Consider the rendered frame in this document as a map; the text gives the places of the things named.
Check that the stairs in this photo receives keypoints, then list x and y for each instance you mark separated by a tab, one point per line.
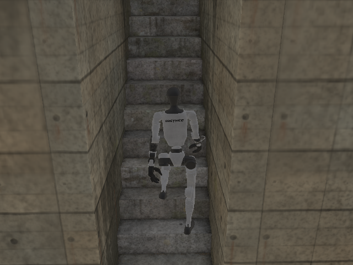
164	52

